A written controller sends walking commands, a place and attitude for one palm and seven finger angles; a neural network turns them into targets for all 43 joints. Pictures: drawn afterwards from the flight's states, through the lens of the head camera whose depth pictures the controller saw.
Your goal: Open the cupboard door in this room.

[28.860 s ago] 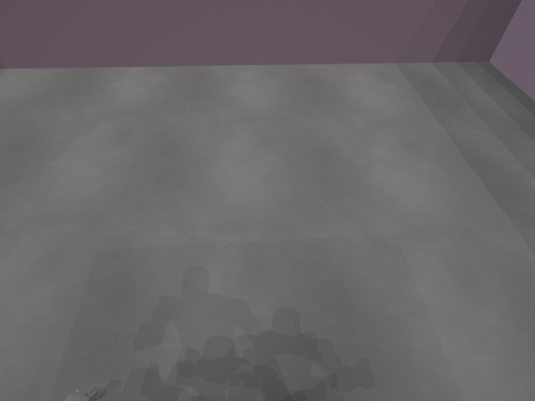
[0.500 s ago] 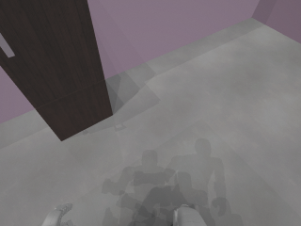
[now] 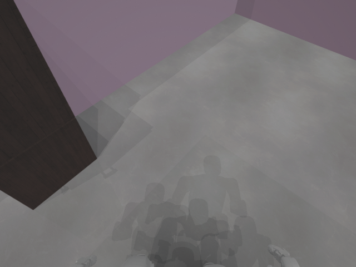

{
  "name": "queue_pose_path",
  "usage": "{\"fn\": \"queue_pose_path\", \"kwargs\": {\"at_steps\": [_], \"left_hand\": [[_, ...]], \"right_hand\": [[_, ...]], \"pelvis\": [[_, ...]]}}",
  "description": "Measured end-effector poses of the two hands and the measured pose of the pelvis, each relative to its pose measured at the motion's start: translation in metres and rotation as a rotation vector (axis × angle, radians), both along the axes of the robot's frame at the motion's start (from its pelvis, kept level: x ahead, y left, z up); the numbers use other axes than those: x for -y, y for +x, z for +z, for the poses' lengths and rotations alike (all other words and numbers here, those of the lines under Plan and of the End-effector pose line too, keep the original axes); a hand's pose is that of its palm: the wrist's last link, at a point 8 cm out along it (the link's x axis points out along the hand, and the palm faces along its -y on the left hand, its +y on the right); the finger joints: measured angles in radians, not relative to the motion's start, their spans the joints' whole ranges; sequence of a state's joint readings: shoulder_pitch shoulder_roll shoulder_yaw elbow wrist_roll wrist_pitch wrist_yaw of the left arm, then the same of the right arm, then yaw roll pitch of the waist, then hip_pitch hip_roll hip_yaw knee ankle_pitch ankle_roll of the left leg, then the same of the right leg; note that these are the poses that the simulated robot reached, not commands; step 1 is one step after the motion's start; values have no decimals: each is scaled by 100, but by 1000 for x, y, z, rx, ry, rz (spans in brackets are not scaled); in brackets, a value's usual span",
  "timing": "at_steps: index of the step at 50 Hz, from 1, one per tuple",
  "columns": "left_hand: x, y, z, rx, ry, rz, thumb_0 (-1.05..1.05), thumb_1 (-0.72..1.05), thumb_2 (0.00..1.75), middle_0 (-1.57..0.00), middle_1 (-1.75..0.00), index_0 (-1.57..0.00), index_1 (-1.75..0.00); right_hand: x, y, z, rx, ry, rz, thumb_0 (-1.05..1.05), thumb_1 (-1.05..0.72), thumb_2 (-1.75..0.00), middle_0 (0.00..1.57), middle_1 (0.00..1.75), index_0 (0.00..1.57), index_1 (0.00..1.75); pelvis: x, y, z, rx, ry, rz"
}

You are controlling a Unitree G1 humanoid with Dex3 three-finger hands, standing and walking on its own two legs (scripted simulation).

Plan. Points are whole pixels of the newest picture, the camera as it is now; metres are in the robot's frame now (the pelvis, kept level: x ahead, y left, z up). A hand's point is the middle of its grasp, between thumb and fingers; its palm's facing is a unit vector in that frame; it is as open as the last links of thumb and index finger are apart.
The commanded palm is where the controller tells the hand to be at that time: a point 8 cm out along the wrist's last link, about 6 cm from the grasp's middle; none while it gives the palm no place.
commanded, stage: walk to a spot facing it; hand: left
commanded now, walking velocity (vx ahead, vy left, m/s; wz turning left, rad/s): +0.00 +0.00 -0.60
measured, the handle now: out of the picture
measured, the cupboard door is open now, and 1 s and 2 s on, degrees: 0 0 0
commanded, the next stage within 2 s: turn to face it in 0.84 s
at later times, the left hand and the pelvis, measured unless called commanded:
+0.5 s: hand (114, 253) +0.16 +0.17 -0.15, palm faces -0.33 -0.92 -0.23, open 7.4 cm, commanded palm none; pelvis +0.00 +0.01 +0.01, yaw -20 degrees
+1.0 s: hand (135, 253) +0.17 +0.12 -0.15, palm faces -0.48 -0.85 -0.21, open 7.4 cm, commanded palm none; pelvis +0.04 -0.03 +0.02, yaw -33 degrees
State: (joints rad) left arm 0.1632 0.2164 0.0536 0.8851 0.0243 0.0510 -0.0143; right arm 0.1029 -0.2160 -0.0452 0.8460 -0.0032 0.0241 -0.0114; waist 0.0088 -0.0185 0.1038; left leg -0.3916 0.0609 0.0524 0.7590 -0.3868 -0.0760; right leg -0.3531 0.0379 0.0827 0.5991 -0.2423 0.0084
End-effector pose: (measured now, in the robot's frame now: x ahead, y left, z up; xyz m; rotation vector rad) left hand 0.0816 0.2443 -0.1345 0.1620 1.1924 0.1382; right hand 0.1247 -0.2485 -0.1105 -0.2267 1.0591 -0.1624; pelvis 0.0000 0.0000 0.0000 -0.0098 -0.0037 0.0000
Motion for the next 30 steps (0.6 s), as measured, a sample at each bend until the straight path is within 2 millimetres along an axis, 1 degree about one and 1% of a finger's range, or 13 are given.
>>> {"fn": "queue_pose_path", "kwargs": {"at_steps": [1, 3, 5, 8, 12, 15, 18, 21, 24, 27, 28, 30], "left_hand": [[-7, -1, -5, -8, -4, 1, 0, 90, 90, -20, -30, -21, -30], [-21, -3, -12, -25, -7, 3, 0, 90, 90, -20, -30, -21, -30], [-31, -3, -10, -49, -5, -11, 0, 90, 90, -20, -30, -20, -30], [-43, -2, -3, -73, -4, -35, 0, 91, 90, -20, -30, -20, -30], [-51, 4, 5, -102, 7, -75, 0, 91, 90, -19, -30, -20, -30], [-48, 15, 7, -117, 16, -119, 0, 91, 90, -19, -30, -20, -30], [-36, 31, 8, -117, 22, -175, 0, 91, 90, -19, -30, -20, -30], [-15, 54, 10, -96, 25, -246, 0, 91, 90, -19, -30, -20, -30], [15, 81, 13, -49, 31, -329, 0, 91, 90, -19, -30, -20, -30], [50, 107, 15, 29, 42, -407, 0, 91, 90, -19, -30, -20, -30], [61, 114, 15, 60, 49, -431, 0, 91, 90, -19, -30, -20, -30], [80, 121, 20, 100, 53, -463, 0, 91, 90, -19, -30, -20, -30]], "right_hand": [[-5, 1, 2, 17, -10, -4, 1, -91, -90, 20, 30, 20, 30], [-14, -2, 6, 29, -25, -10, 1, -91, -90, 20, 30, 20, 30], [-20, -11, 12, 17, -32, -23, 1, -91, -90, 20, 30, 20, 30], [-27, -30, 18, -17, -34, -66, 1, -91, -90, 20, 30, 20, 30], [-32, -57, 20, -56, -22, -147, 1, -91, -90, 20, 30, 20, 30], [-33, -83, 16, -89, -6, -217, 1, -91, -90, 20, 30, 20, 30], [-32, -114, 10, -134, 14, -292, 1, -91, -90, 20, 30, 20, 30], [-28, -148, 1, -184, 39, -371, 1, -91, -90, 20, 30, 20, 30], [-21, -183, -10, -231, 69, -447, 1, -91, -90, 20, 30, 20, 30], [-10, -215, -27, -266, 102, -512, 1, -91, -90, 20, 30, 20, 30], [-5, -224, -34, -276, 111, -529, 1, -91, -90, 20, 30, 20, 30], [3, -237, -41, -303, 118, -556, 1, -91, -90, 20, 30, 20, 30]], "pelvis": [[-6, 1, -3, -3, -8, -10], [-14, 1, -4, 0, 0, -36], [-21, 2, 1, 4, -12, -67], [-29, 5, 9, 6, -27, -107], [-35, 9, 16, 1, -37, -160], [-35, 10, 18, -2, -35, -201], [-31, 9, 17, -4, -28, -245], [-24, 6, 15, -4, -19, -290], [-12, 1, 11, -4, -7, -333], [4, -3, 1, -2, 13, -376], [10, -5, -4, 0, 17, -387], [16, -9, -6, 6, 11, -401]]}}
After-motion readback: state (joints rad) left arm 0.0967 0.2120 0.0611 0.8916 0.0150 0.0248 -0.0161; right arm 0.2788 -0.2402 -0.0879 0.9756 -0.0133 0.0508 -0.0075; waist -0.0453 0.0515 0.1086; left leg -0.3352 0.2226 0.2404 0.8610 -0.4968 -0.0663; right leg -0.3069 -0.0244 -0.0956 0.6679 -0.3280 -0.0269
